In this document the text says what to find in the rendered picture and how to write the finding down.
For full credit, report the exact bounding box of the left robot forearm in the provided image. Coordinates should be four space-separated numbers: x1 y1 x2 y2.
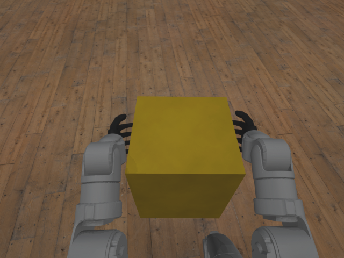
67 133 126 258

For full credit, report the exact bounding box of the robot right upper arm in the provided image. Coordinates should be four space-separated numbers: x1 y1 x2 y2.
251 226 318 258

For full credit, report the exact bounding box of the robot right hand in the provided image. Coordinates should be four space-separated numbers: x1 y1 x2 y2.
233 111 257 152

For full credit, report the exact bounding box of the carton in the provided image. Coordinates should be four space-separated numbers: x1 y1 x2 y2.
125 96 246 218

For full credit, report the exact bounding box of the robot right thigh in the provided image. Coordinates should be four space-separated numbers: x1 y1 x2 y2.
203 233 243 258

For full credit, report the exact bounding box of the robot left upper arm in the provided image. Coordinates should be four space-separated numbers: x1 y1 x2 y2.
68 229 128 258

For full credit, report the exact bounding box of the right robot forearm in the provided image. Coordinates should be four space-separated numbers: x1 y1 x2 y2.
241 130 319 258

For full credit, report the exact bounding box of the robot left hand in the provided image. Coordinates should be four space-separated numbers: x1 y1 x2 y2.
108 114 133 154

